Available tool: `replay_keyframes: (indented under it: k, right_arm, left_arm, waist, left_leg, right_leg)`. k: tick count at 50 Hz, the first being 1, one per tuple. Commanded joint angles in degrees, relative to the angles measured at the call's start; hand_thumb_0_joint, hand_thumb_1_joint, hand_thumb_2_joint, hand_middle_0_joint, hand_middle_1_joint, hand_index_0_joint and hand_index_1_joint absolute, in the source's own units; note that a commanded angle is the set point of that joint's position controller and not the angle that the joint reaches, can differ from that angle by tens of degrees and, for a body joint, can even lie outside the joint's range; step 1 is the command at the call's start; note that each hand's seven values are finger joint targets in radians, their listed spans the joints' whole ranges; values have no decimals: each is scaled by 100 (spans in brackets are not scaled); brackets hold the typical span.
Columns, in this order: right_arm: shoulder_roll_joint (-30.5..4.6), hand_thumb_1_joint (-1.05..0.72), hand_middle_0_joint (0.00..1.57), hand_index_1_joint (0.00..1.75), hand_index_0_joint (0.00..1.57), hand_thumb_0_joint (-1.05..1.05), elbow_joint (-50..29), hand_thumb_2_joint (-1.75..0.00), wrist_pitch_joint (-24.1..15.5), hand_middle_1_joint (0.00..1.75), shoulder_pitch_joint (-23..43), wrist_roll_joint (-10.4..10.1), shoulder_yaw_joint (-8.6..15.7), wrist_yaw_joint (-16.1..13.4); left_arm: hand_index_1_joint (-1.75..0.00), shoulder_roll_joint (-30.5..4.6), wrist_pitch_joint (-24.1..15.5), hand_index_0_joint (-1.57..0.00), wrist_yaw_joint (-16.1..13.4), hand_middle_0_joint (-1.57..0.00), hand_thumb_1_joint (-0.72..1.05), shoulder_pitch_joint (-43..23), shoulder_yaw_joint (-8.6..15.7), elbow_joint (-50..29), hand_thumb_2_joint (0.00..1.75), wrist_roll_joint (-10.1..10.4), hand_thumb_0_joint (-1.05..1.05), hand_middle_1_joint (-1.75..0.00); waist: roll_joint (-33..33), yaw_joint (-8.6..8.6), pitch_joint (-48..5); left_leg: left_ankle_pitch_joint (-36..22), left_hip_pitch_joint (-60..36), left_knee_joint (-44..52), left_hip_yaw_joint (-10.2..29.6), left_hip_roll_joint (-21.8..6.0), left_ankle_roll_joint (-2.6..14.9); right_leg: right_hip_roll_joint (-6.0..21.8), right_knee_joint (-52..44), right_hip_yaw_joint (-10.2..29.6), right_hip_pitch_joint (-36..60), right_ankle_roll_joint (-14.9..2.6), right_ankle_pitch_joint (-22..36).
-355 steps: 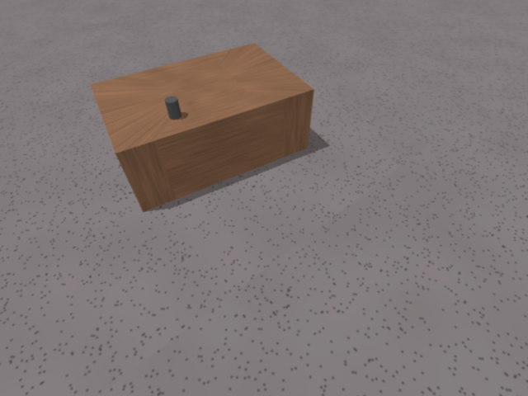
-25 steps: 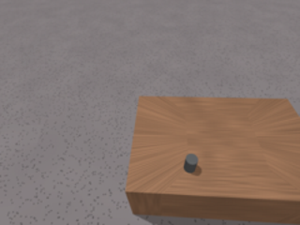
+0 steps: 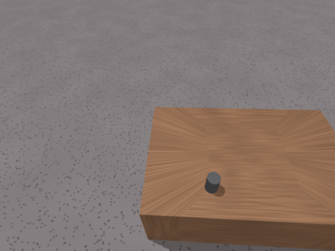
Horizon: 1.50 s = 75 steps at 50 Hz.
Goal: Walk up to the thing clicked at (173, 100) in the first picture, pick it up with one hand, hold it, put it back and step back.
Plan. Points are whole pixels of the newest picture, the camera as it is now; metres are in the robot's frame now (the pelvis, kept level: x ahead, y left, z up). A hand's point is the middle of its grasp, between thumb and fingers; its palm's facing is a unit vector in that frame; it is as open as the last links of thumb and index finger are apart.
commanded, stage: stand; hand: right
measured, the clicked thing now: (212, 182) +0.47 -0.16 -0.35
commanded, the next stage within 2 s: go down in 0.08 s
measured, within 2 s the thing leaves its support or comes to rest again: neither
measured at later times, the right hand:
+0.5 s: hand out of the picture +0.15 -0.26 -0.15, palm faces +0.02 +0.94 -0.34, open 12.8 cm
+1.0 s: hand out of the picture +0.15 -0.27 -0.15, palm faces +0.04 +0.95 -0.32, open 17.3 cm
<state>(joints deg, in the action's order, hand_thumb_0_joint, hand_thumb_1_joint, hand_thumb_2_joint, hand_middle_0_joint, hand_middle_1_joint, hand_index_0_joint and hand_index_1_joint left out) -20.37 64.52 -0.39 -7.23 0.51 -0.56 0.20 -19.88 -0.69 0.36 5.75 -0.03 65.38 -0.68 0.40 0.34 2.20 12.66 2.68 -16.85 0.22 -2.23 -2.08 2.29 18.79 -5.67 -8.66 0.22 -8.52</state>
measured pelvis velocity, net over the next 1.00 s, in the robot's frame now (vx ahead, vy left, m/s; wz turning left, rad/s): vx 0.02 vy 0.01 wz -0.06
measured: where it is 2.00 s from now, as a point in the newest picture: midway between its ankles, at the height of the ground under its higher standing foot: outside the picture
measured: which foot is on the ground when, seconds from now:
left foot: down 0.00-1.00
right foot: down 0.00-1.00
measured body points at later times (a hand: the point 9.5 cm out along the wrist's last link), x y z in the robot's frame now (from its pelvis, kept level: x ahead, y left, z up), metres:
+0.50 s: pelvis +0.00 +0.01 -0.01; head +0.04 +0.00 +0.43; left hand +0.10 +0.26 -0.13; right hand +0.15 -0.31 -0.13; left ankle -0.04 +0.14 -0.75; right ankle +0.02 -0.12 -0.75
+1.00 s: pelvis +0.02 +0.01 -0.04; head +0.07 +0.00 +0.41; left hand +0.17 +0.27 -0.13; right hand +0.14 -0.32 -0.13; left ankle -0.04 +0.14 -0.75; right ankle +0.02 -0.12 -0.75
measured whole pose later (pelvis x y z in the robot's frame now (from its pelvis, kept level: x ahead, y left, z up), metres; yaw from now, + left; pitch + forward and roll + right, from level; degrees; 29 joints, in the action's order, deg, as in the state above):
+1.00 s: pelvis +0.02 +0.01 -0.04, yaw -3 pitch +9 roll +1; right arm -21.5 33.6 15.4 -10.1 4.6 11.0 8.8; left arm -14.8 -5.9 -6.1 13.1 0.3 37.1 1.2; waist -0.6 1.0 -3.3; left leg 25.6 23.6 -40.4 -3.3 -1.6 -1.0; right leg 3.4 42.9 -1.0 -31.8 1.1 -20.0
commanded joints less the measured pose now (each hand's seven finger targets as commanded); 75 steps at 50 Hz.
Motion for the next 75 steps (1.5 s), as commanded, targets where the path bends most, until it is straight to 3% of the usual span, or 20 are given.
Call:
replay_keyframes:
  k: [1,9,10,11,12,14,16,19,21,22,24,27,28,32,36,41,43,56,59,75]
  right_arm:
    - [-1188,-90,20,30,20,0,-315,-90,-109,30,170,24,233,-85]
    - [-1188,-82,12,22,12,0,-305,-82,-110,22,149,23,240,-77]
    - [-309,-74,5,14,4,0,-2316,-74,-651,14,2159,-235,457,-123]
    - [-514,-66,4,6,4,0,-1825,-66,-603,6,2572,-143,469,-124]
    - [-965,-58,3,6,3,0,-1244,-58,-424,6,1823,-15,693,-109]
    - [-1343,-42,4,6,4,0,-261,-42,-129,6,1396,191,1055,-9]
    - [-1622,-26,6,5,5,0,-805,-26,-138,5,1500,576,1377,105]
    - [-1342,-11,8,4,6,0,-839,-15,242,4,592,718,1431,249]
    - [-1133,0,9,3,7,0,-1383,-10,482,3,1037,692,1278,314]
    - [-1251,6,9,3,7,0,-1277,-8,639,3,697,690,1401,321]
    - [-952,19,8,3,7,0,-1818,-6,829,3,925,605,1165,426]
    - [-1161,35,6,4,6,0,-1885,-6,1087,4,543,535,1385,512]
    - [-1068,38,6,4,5,0,-2280,-6,1092,4,858,561,1234,571]
    - [-1222,50,4,5,4,0,-2849,-6,1073,5,1030,594,1337,662]
    - [-1400,54,3,5,4,0,-2945,-5,1080,5,589,651,1575,645]
    - [-1211,55,4,5,4,0,-3288,-4,1232,5,212,553,1483,713]
    - [-1416,54,5,5,4,0,-3652,-3,1269,5,277,525,1584,726]
    - [-1570,52,5,5,4,0,-4553,-4,1759,5,-487,281,1760,908]
    - [-1434,51,5,5,5,0,-4829,-4,1862,5,-618,270,1630,922]
    - [-1479,49,6,4,5,0,-5873,-4,2329,4,-1155,110,1765,815]
  left_arm:
    - [-30,-1257,-101,-20,-49,-20,90,-217,245,-300,90,33,0,-30]
    - [-28,-1285,-107,-18,-58,-19,85,-208,245,-327,87,24,0,-27]
    - [-33,-412,-399,-22,-155,-22,92,-25,177,-2006,94,311,0,-33]
    - [-32,-566,-370,-20,-212,-21,91,193,202,-1766,93,376,0,-31]
    - [-32,-687,-307,-20,-257,-21,92,334,267,-1807,94,380,0,-30]
    - [-31,-757,-211,-20,-322,-21,89,591,383,-2007,92,361,0,-30]
    - [-30,-722,-235,-19,-349,-20,93,917,528,-2220,92,229,0,-29]
    - [-30,-507,-278,-20,-356,-20,90,861,453,-2602,89,213,0,-29]
    - [-29,-477,-310,-20,-375,-20,90,722,437,-2828,88,235,0,-30]
    - [-30,-468,-296,-20,-386,-20,90,709,402,-2850,89,245,0,-29]
    - [-30,-423,-330,-19,-405,-20,89,595,385,-3158,89,283,0,-29]
    - [-30,-435,-359,-19,-420,-20,89,694,380,-3205,89,290,0,-29]
    - [-30,-376,-372,-19,-430,-20,89,767,372,-3193,89,275,0,-29]
    - [-30,-372,-499,-20,-477,-20,89,777,387,-3270,89,235,0,-30]
    - [-31,-340,-631,-20,-540,-20,89,870,377,-3232,90,171,0,-30]
    - [-30,-344,-709,-20,-607,-20,90,769,373,-3344,90,175,0,-30]
    - [-30,-354,-724,-20,-644,-20,90,712,364,-3393,90,193,0,-30]
    - [-30,-297,-842,-19,-815,-20,89,752,319,-3696,89,203,0,-29]
    - [-30,-308,-870,-19,-830,-20,89,728,319,-3793,90,213,0,-29]
    - [-30,-237,-1103,-19,-983,-20,89,765,282,-3969,90,218,0,-30]
  waist:
    - [60,14,-312]
    - [-63,16,-374]
    - [-332,496,120]
    - [-92,298,-167]
    - [-193,242,-121]
    - [24,132,-430]
    - [73,-28,-1553]
    - [-298,-295,-1509]
    - [-347,-153,-1465]
    - [-465,-172,-1139]
    - [-218,-94,-1128]
    - [-114,-57,-929]
    - [-254,3,-1099]
    - [-335,80,-1304]
    - [-251,75,-1521]
    - [-330,93,-1558]
    - [-438,34,-1491]
    - [-324,82,-1789]
    - [-461,99,-1719]
    - [-598,72,-1833]
  left_leg:
    - [-930,418,278,363,-596,222]
    - [-937,359,289,357,-611,222]
    - [-698,1443,-244,-191,278,154]
    - [-633,1314,-311,-223,295,166]
    - [-416,1408,-348,-223,250,175]
    - [-360,1524,-541,-221,210,186]
    - [-812,1245,-793,-195,219,196]
    - [-1008,980,-823,-273,228,246]
    - [-943,1095,-816,-279,291,278]
    - [-655,1206,-761,-291,292,291]
    - [-533,1336,-792,-335,330,279]
    - [-500,1504,-901,-360,335,261]
    - [-634,1539,-979,-338,319,255]
    - [-720,1777,-1248,-296,295,227]
    - [-952,1849,-1522,-295,259,178]
    - [-901,2090,-1735,-327,268,181]
    - [-760,2146,-1773,-331,265,187]
    - [-1184,2452,-2209,-325,219,106]
    - [-831,2656,-2299,-369,269,157]
    - [-556,2999,-2642,-453,304,176]
  right_leg:
    - [688,-196,693,484,-106,849]
    - [663,-200,677,507,-111,780]
    - [-96,146,175,-208,-118,193]
    - [-88,188,243,-108,-89,109]
    - [-142,278,254,-182,-88,-81]
    - [-183,606,261,-328,-86,86]
    - [-180,881,255,-150,-58,642]
    - [-241,876,214,-266,-19,956]
    - [-186,835,254,-301,-28,869]
    - [-194,792,257,-473,-32,569]
    - [-153,818,290,-510,-63,436]
    - [-147,960,323,-706,-97,382]
    - [-145,1039,321,-629,-92,505]
    - [-156,1323,349,-606,-125,559]
    - [-157,1666,377,-687,-142,769]
    - [-133,1876,426,-814,-115,787]
    - [-140,1900,438,-970,-90,638]
    - [-139,2541,510,-1243,-156,964]
    - [-101,2545,558,-1309,-125,754]
    - [-73,2910,694,-1689,-103,587]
